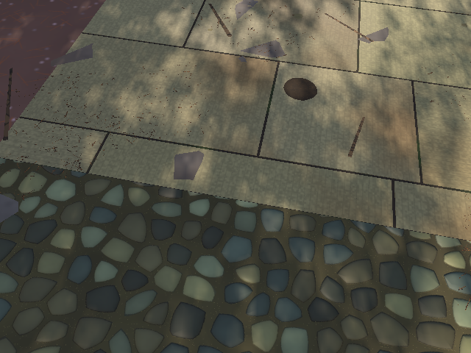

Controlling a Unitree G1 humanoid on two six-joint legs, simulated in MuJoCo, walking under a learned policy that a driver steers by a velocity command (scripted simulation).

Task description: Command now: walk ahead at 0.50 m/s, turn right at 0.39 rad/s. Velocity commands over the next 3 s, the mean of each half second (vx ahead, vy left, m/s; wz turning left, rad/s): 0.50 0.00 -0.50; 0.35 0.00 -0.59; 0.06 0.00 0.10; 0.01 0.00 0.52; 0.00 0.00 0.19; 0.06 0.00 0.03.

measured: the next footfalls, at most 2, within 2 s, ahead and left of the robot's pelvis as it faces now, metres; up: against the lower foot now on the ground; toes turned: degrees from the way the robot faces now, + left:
right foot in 0.44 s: +0.36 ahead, -0.17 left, +0.00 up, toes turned -18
left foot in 0.90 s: +0.69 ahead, -0.11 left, +0.00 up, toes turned -34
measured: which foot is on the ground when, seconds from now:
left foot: down 0.00-0.44, up 0.46-0.88, down 0.90-1.00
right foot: up 0.00-0.42, down 0.44-0.90, up 0.92-1.00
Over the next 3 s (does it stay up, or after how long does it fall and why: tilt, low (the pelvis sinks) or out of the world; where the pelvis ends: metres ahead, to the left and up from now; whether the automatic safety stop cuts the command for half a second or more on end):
stays up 0.57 -0.14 0.00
